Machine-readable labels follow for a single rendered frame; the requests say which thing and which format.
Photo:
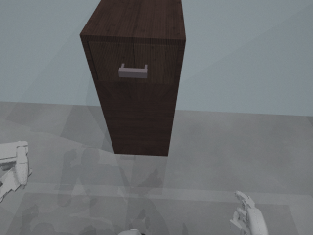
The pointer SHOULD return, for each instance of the handle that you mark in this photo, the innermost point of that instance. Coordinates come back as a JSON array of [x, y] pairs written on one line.
[[133, 72]]

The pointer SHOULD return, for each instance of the robot right hand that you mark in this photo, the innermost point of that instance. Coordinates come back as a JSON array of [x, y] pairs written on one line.
[[252, 221]]

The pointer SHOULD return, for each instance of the drawer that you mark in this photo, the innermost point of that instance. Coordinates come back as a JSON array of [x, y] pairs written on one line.
[[160, 59]]

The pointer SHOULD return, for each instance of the robot left hand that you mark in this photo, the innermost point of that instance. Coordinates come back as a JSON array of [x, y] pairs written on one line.
[[13, 157]]

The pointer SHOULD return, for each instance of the cabinet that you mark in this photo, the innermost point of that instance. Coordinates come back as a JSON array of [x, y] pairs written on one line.
[[139, 115]]

